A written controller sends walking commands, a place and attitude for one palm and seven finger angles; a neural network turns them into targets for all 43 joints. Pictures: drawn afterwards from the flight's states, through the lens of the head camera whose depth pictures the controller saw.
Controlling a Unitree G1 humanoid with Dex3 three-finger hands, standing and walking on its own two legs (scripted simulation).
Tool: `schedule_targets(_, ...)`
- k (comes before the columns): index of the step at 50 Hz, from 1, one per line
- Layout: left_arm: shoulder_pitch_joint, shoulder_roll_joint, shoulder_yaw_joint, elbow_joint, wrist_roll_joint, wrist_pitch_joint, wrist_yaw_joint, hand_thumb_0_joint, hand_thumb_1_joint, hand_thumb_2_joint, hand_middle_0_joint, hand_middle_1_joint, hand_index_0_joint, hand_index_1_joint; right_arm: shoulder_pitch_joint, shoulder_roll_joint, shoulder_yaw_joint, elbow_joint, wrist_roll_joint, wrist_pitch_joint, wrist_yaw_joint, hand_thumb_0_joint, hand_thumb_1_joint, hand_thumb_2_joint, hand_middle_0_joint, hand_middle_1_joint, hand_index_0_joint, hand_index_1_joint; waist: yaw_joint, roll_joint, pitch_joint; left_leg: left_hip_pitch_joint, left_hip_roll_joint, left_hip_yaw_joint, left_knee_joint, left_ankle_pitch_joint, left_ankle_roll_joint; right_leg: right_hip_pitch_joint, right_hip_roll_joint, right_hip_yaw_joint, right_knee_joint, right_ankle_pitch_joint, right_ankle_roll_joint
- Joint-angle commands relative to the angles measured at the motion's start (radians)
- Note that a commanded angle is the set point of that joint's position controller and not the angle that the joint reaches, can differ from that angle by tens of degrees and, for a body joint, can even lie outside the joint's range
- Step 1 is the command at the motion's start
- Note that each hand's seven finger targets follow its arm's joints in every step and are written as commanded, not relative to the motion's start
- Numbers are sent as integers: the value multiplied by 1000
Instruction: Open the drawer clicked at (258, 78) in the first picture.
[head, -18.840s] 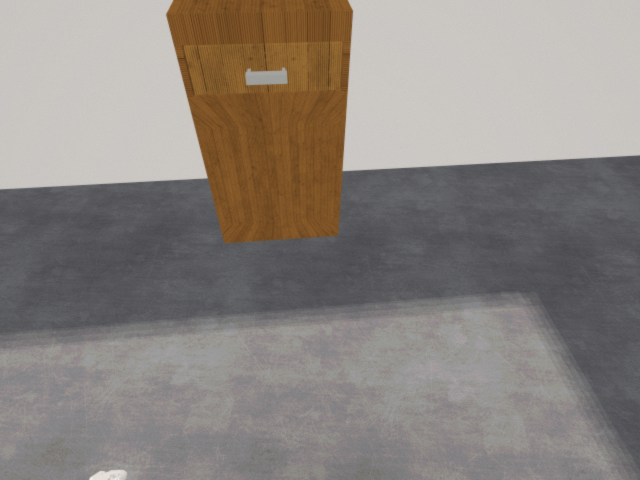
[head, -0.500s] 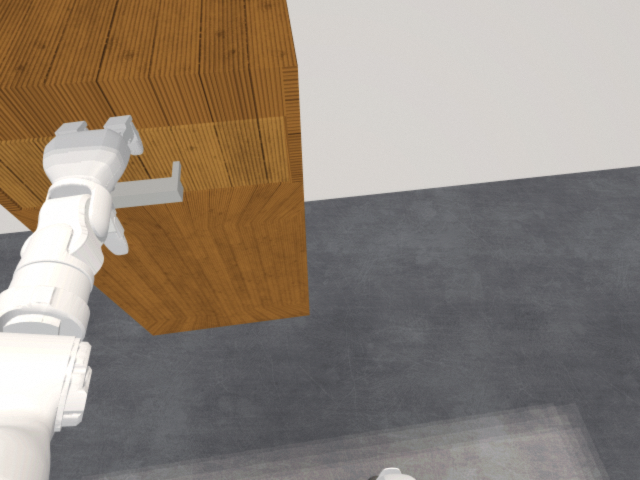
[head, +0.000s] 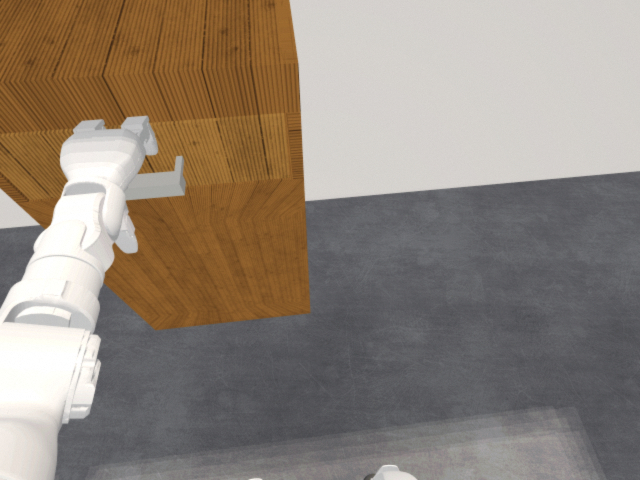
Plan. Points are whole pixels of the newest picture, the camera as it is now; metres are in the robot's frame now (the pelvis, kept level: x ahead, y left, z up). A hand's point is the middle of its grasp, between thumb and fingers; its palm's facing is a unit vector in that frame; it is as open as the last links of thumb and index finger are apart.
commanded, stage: re-aim the fingers above the handle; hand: left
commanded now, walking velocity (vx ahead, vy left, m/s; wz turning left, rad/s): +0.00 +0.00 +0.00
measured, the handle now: (145, 175) +0.56 +0.26 +0.00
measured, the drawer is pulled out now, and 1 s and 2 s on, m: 0.00 0.00 0.00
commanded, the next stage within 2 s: lower the fingers behind the handle in 1.70 s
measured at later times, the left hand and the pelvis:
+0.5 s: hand (131, 180) +0.49 +0.24 +0.06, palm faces -0.03 +0.01 -1.00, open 13.8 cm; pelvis -0.01 +0.00 +0.00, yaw -1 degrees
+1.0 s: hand (125, 183) +0.49 +0.25 +0.06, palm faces -0.04 +0.01 -1.00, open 13.8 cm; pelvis +0.00 +0.01 +0.00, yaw +0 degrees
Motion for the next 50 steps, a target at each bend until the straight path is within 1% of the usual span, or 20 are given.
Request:
schedule_targets(1,-408,309,106,-165,4,-17,39,0,-500,300,-300,-1200,-300,-1200,145,-163,-52,-48,-4,-19,-15,0,-900,-900,200,300,200,300,-9,4,-393,172,-73,20,-53,395,47,243,69,-2,-34,336,-40)
schedule_targets(2,-424,296,91,-166,6,-16,44,0,-500,300,-300,-1200,-300,-1200,146,-162,-50,-52,-3,-19,-14,0,-900,-900,200,300,200,300,-16,2,-386,158,-73,22,-55,375,46,235,69,-3,-34,322,-38)
schedule_targets(5,-392,352,134,-148,9,-7,59,0,-500,300,-300,-1200,-300,-1200,145,-169,-48,-53,-2,-21,-11,0,-900,-900,200,300,200,300,2,-16,-392,118,-74,30,-56,360,47,261,67,3,-26,329,-36)
schedule_targets(6,-396,330,114,-138,12,-1,61,0,-500,300,-300,-1200,-300,-1200,146,-168,-49,-56,-1,-23,-11,0,-900,-900,200,300,200,300,-7,-21,-388,118,-74,33,-57,347,48,253,67,4,-31,320,-35)
schedule_targets(8,-406,377,149,-153,10,-5,65,0,-500,300,-300,-1200,-300,-1200,145,-175,-51,-51,-1,-25,-11,0,-900,-900,200,300,200,300,0,-29,-408,114,-72,34,-57,334,50,272,67,9,-32,312,-34)
schedule_targets(11,-467,346,108,-162,16,-10,62,0,-500,300,-300,-1200,-300,-1200,163,-174,-55,-43,3,-34,-16,0,-900,-900,200,300,200,300,-27,2,-401,131,-68,29,-54,323,49,227,68,7,-34,290,-33)
schedule_targets(14,-508,302,78,-207,9,-33,61,0,-500,300,-300,-1200,-300,-1200,184,-169,-64,-33,-1,-43,-19,0,-900,-900,200,300,200,300,-44,34,-461,187,-66,18,-41,362,50,207,73,6,-31,298,-36)
schedule_targets(17,-515,280,71,-208,6,-35,69,0,-500,300,-300,-1200,-300,-1200,190,-167,-65,-23,-3,-46,-16,0,-900,-900,200,300,200,300,-41,45,-455,199,-66,12,-41,369,47,188,75,0,-31,287,-39)
schedule_targets(19,-500,309,91,-161,7,-20,73,0,-500,300,-300,-1200,-300,-1200,190,-173,-60,-12,-3,-42,-16,0,-900,-900,200,300,200,300,-45,25,-423,174,-66,12,-41,371,48,184,74,-2,-31,295,-38)
schedule_targets(23,-474,311,105,-178,13,3,78,0,-500,300,-300,-1200,-300,-1200,179,-173,-59,-21,-8,-39,-7,0,-900,-900,200,300,200,300,-16,54,-477,203,-63,13,-39,441,43,211,75,-7,-19,330,-43)
schedule_targets(27,-426,290,89,-148,6,30,64,0,-500,300,-300,-1200,-300,-1200,168,-171,-55,-35,-2,-34,-1,0,-900,-900,200,300,200,300,-12,30,-422,179,-62,19,-53,414,42,216,75,-12,-27,319,-40)
schedule_targets(28,-440,326,117,-170,4,24,61,0,-500,300,-300,-1200,-300,-1200,166,-176,-55,-34,-2,-31,-3,0,-900,-900,200,300,200,300,-10,17,-435,180,-61,17,-50,428,44,232,74,-9,-26,335,-41)
schedule_targets(31,-408,313,108,-187,6,15,53,0,-500,300,-300,-1200,-300,-1200,157,-171,-54,-46,-1,-31,-7,0,-900,-900,200,300,200,300,-5,8,-423,183,-62,20,-56,432,47,240,73,-11,-28,344,-38)
schedule_targets(33,-407,372,145,-194,4,6,48,0,-500,300,-300,-1200,-300,-1200,149,-178,-51,-46,-1,-24,-11,0,-900,-900,200,300,200,300,-4,1,-412,171,-64,22,-54,412,48,245,71,-4,-30,337,-38)
schedule_targets(36,-425,311,95,-209,14,-10,46,0,-500,300,-300,-1200,-300,-1200,154,-170,-56,-49,1,-32,-14,0,-900,-900,200,300,200,300,-14,19,-401,194,-61,14,-55,415,45,206,72,-12,-29,312,-39)
schedule_targets(39,-459,228,34,-221,-1,-25,40,0,-500,300,-300,-1200,-300,-1200,170,-162,-64,-43,1,-36,-13,0,-900,-900,200,300,200,300,-46,38,-403,244,-59,9,-41,437,45,163,76,-13,-37,305,-38)
schedule_targets(41,-481,269,59,-203,1,-28,43,0,-500,300,-300,-1200,-300,-1200,172,-168,-61,-35,1,-36,-17,0,-900,-900,200,300,200,300,-47,15,-386,222,-61,1,-43,401,44,156,76,-13,-37,283,-39)
schedule_targets(43,-526,233,31,-212,-1,-30,44,0,-500,300,-300,-1200,-300,-1200,177,-164,-61,-31,0,-39,-16,0,-900,-900,200,300,200,300,-58,24,-391,231,-62,0,-42,400,45,145,75,-14,-43,277,-41)
schedule_targets(45,-509,281,71,-196,5,-27,53,0,-500,300,-300,-1200,-300,-1200,180,-166,-59,-26,-3,-37,-16,0,-900,-900,200,300,200,300,-43,47,-414,229,-65,-2,-35,418,42,152,75,-13,-28,291,-43)
schedule_targets(50,-485,284,87,-183,8,-1,64,0,-500,300,-300,-1200,-300,-1200,180,-165,-58,-29,-9,-29,-2,0,-900,-900,200,300,200,300,-28,60,-456,233,-62,0,-16,507,38,171,78,-17,-6,348,-42)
